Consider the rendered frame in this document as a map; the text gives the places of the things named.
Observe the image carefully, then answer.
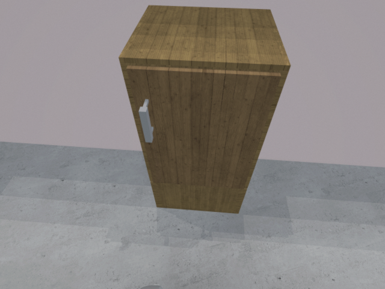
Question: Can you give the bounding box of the cupboard door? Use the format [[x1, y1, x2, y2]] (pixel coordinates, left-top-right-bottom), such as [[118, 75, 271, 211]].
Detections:
[[126, 65, 281, 189]]

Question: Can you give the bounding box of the handle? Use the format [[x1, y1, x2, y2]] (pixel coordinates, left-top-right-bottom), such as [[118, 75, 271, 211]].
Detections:
[[138, 99, 153, 143]]

